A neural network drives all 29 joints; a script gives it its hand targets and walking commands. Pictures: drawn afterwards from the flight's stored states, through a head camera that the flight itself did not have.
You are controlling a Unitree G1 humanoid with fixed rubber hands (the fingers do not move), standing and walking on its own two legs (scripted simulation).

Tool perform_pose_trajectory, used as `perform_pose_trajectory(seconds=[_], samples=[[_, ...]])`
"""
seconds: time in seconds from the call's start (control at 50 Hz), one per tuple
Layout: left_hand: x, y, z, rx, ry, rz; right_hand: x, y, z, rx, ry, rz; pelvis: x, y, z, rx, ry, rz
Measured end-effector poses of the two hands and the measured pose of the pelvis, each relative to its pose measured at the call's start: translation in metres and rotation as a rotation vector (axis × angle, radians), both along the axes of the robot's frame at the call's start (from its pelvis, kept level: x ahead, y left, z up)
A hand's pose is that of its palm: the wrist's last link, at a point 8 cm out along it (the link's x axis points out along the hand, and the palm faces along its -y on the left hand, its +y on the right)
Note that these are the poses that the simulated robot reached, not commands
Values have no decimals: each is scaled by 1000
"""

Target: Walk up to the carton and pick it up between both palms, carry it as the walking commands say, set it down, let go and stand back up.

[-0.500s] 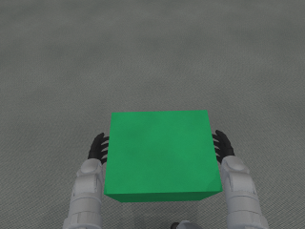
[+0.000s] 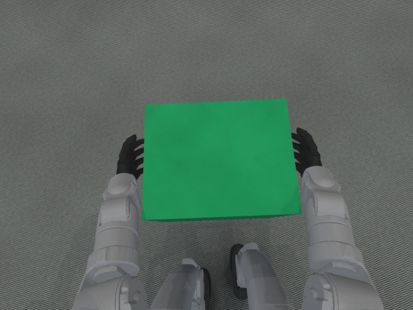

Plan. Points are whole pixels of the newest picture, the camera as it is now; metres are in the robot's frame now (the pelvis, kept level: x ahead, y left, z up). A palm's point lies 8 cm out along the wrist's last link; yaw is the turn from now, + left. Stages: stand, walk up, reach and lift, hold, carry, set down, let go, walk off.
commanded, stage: set down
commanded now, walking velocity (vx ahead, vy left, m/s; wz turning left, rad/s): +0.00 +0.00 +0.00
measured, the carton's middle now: (216, 170) +0.40 -0.02 -0.13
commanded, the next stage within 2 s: none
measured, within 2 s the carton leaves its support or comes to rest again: neither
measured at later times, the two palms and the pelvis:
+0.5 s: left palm (142, 171) +0.41 +0.16 -0.14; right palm (294, 167) +0.40 -0.20 -0.15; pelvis -0.01 -0.01 -0.07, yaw +1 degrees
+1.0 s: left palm (154, 172) +0.44 +0.16 -0.23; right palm (286, 168) +0.43 -0.21 -0.24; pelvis -0.03 +0.00 -0.15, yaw +2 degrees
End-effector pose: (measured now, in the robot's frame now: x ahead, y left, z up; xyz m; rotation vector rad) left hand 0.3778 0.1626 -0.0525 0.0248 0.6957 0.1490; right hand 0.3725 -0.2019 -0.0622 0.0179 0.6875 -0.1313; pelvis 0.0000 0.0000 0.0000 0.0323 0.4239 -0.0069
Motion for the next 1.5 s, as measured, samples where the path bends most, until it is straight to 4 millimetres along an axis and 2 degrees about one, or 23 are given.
perform_pose_trajectory(seconds=[0.3, 0.64, 1.06, 1.5], samples=[[22, 0, -49, -10, 0, -1, 18, 0, -53, 13, 2, -14, -7, -10, -45, 10, 148, 9], [41, -1, -114, -35, -5, 7, 36, -1, -113, 3, -3, -22, -12, -7, -95, 10, 287, 20], [62, -7, -194, -45, 3, 3, 56, -7, -187, -11, 6, -24, -36, 1, -162, 8, 354, 28], [84, -12, -274, -39, 8, 3, 82, -12, -267, -20, 14, -9, -47, -6, -223, 6, 385, 50]])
